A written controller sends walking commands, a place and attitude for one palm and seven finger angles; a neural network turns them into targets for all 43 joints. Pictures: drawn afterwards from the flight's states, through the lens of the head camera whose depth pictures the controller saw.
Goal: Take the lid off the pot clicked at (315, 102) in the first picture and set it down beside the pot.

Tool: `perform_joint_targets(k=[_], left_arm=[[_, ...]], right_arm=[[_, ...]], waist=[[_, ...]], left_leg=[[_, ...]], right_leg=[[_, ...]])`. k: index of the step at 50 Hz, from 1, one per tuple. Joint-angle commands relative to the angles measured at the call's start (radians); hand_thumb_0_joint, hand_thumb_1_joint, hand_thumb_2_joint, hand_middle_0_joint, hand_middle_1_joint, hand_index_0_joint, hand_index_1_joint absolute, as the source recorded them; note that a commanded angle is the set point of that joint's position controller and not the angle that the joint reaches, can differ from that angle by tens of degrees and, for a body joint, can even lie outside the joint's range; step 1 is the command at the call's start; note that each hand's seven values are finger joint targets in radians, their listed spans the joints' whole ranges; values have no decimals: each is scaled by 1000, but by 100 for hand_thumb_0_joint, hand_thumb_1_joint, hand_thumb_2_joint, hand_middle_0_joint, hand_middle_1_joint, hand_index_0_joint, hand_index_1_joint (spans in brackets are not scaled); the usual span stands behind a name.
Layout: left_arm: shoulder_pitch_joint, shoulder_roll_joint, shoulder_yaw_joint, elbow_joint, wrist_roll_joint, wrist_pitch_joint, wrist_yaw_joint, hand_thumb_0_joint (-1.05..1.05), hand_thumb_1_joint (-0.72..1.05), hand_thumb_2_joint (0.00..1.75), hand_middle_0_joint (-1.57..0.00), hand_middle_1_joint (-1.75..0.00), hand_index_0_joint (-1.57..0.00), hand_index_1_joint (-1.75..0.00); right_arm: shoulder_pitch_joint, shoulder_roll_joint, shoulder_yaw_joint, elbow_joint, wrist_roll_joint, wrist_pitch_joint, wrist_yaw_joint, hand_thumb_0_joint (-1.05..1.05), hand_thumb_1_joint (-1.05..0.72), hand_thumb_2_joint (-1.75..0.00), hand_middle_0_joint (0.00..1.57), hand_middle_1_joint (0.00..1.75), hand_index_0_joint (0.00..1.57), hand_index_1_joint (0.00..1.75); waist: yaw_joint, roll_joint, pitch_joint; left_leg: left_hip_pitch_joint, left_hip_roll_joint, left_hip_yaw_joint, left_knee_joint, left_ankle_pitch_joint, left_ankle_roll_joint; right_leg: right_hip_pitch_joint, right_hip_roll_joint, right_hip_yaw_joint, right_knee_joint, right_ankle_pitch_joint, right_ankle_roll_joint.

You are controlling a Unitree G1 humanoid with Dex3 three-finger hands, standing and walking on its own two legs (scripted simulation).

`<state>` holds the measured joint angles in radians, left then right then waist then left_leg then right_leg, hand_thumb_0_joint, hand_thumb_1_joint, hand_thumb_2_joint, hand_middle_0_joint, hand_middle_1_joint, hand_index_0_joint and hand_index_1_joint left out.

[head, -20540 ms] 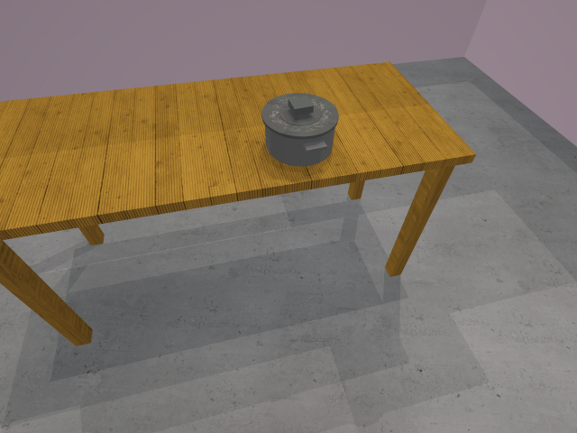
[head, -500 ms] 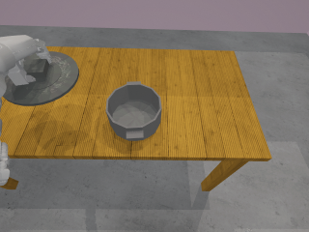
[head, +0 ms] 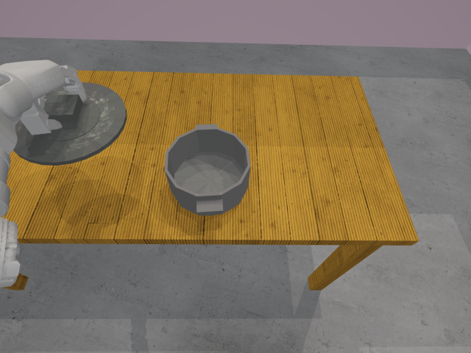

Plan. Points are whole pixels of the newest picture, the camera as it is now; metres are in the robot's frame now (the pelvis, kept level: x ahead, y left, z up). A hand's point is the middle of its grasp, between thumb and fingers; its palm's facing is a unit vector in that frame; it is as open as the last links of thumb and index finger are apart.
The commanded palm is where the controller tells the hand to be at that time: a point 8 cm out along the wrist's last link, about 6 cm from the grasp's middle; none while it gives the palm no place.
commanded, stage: lower the lid onto the table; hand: left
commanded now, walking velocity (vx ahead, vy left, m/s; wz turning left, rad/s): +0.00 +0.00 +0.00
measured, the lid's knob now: (62, 108) +0.49 +0.31 +0.11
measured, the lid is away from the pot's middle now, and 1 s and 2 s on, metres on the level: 0.24 0.22 0.24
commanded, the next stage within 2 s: none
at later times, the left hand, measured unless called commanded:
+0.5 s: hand (58, 135) +0.43 +0.30 +0.10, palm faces -0.43 -0.08 -0.90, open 8.7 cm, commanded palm +0.46 +0.30 +0.17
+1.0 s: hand (71, 144) +0.44 +0.29 +0.07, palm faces -0.46 -0.08 -0.88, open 8.7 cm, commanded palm +0.47 +0.30 +0.14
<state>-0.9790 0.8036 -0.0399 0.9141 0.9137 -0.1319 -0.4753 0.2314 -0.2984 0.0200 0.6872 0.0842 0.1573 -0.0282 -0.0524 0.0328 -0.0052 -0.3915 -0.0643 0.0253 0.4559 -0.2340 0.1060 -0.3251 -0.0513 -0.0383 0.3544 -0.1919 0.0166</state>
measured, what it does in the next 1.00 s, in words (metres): stands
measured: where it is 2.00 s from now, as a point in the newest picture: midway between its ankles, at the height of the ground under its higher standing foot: outside the picture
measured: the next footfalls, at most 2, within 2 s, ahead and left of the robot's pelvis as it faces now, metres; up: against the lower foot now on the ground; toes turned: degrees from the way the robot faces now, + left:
none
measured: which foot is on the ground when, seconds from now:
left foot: down 0.00-1.00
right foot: down 0.00-1.00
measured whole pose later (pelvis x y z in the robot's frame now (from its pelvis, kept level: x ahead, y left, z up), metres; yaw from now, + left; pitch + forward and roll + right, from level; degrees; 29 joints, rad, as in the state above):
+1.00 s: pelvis +0.00 -0.02 +0.00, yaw -1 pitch +11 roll -2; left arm -0.89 0.81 0.00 1.03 0.96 -0.21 -0.37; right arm 0.28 -0.31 0.02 0.73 0.09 0.14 -0.07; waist -0.09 0.02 -0.02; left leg -0.46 -0.03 0.04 0.52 -0.26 0.08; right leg -0.40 -0.02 -0.02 0.42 -0.21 0.03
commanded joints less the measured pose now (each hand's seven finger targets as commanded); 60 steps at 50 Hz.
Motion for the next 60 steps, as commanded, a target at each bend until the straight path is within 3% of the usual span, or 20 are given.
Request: perform_joint_targets(k=[1,3,6,8,12,18,22,25,27,30,34,37,38,40,43,45,50,52,57,60], left_arm=[[-561,322,100,-262,-6,3,73,0,65,104,-110,-117,-60,-95],[-521,372,145,-226,-11,-4,80,0,65,104,-110,-117,-60,-95],[-578,305,86,-290,-14,-8,82,0,65,104,-110,-117,-60,-95],[-573,304,89,-303,-11,-11,90,0,65,104,-110,-117,-60,-95],[-525,324,113,-214,-17,-13,102,0,65,104,-110,-117,-60,-95],[-538,341,116,-236,2,-27,121,0,65,104,-110,-117,-60,-95],[-496,326,102,-141,-5,-23,121,0,65,104,-110,-117,-60,-95],[-529,345,107,-194,10,-35,129,0,65,104,-110,-117,-60,-95],[-485,385,144,-151,9,-44,131,0,65,104,-110,-117,-60,-95],[-521,373,128,-203,6,-53,132,0,65,104,-110,-117,-60,-95],[-473,333,101,-133,3,-55,131,0,65,104,-110,-117,-60,-95],[-482,342,97,-140,5,-58,136,0,65,104,-110,-117,-60,-95],[-499,386,135,-182,5,-68,140,0,65,104,-110,-117,-60,-95],[-494,378,130,-184,12,-73,147,0,65,104,-110,-117,-60,-95],[-453,443,191,-162,10,-81,159,0,65,104,-110,-117,-60,-95],[-440,373,138,-118,13,-69,159,0,65,104,-110,-117,-60,-95],[-396,434,191,-112,29,-77,169,0,65,104,-110,-117,-60,-95],[-380,412,163,-51,24,-72,161,0,65,104,-110,-117,-60,-95],[-390,442,170,-68,32,-92,159,0,65,104,-110,-117,-60,-95],[-409,462,185,-126,25,-111,159,0,65,104,-110,-117,-60,-95]], right_arm=[[49,-171,-60,-78,-6,-23,-13,0,-90,-90,20,30,20,30],[51,-176,-57,-81,-4,-24,-16,0,-90,-90,20,30,20,30],[48,-171,-58,-74,-5,-23,-16,0,-90,-90,20,30,20,30],[50,-174,-60,-74,-7,-27,-18,0,-90,-90,20,30,20,30],[56,-172,-53,-65,-4,-28,-27,0,-90,-90,20,30,20,30],[57,-174,-54,-68,-6,-34,-33,0,-90,-90,20,30,20,30],[72,-179,-51,-52,2,-34,-41,0,-90,-90,20,30,20,30],[83,-182,-54,-53,-2,-37,-46,0,-90,-90,20,30,20,30],[89,-185,-52,-51,-1,-37,-51,0,-90,-90,20,30,20,30],[92,-186,-57,-43,-1,-35,-53,0,-90,-90,20,30,20,30],[106,-189,-56,-32,2,-35,-55,0,-90,-90,20,30,20,30],[119,-192,-56,-26,4,-38,-59,0,-90,-90,20,30,20,30],[113,-197,-59,-28,3,-39,-61,0,-90,-90,20,30,20,30],[123,-191,-59,-26,-1,-39,-62,0,-90,-90,20,30,20,30],[122,-195,-57,-29,-2,-38,-64,0,-90,-90,20,30,20,30],[124,-191,-56,-20,1,-34,-62,0,-90,-90,20,30,20,30],[133,-193,-60,-27,-3,-31,-59,0,-90,-90,20,30,20,30],[130,-194,-54,-26,3,-28,-63,0,-90,-90,20,30,20,30],[148,-199,-54,-23,4,-31,-72,0,-90,-90,20,30,20,30],[157,-201,-57,-21,0,-32,-78,0,-90,-90,20,30,20,30]], waist=[[-6,138,-509],[1,88,-504],[-7,148,-513],[-7,158,-523],[-5,89,-498],[-4,128,-511],[-14,76,-442],[-14,127,-500],[-11,94,-487],[-16,145,-500],[-29,120,-456],[-31,115,-464],[-21,121,-492],[-26,158,-519],[-14,134,-521],[-28,123,-473],[-18,118,-515],[-31,74,-452],[-34,104,-475],[-34,154,-535]], left_leg=[[488,78,-122,38,679,-70],[447,74,-113,37,643,-62],[487,78,-125,32,651,-73],[507,82,-128,40,689,-81],[430,70,-103,30,554,-56],[430,70,-99,37,579,-62],[374,72,-85,24,430,-43],[414,72,-89,35,496,-50],[378,69,-79,42,478,-40],[411,75,-82,45,516,-48],[387,73,-76,54,487,-43],[369,70,-68,52,424,-35],[384,76,-72,58,477,-38],[413,74,-76,67,528,-45],[376,71,-71,73,559,-40],[359,74,-64,74,523,-37],[359,69,-60,95,547,-34],[288,64,-45,91,453,-26],[288,64,-40,113,430,-23],[337,69,-47,133,511,-28]], right_leg=[[-31,74,-31,6,233,-55],[-4,70,-25,5,246,-57],[-36,72,-34,7,222,-58],[-52,74,-32,7,219,-60],[-7,69,-26,8,226,-58],[-12,70,-24,18,237,-65],[-32,70,-27,9,180,-59],[-29,72,-24,21,200,-62],[-9,71,-20,25,222,-61],[-34,72,-24,27,219,-61],[-65,77,-25,29,200,-59],[-64,77,-23,33,189,-62],[-49,74,-19,39,219,-63],[-58,77,-21,44,226,-62],[-25,74,-16,53,275,-63],[-63,78,-23,52,250,-58],[-47,79,-17,69,273,-57],[-58,78,-17,67,253,-55],[-81,81,-15,87,236,-58],[-93,82,-13,101,259,-56]])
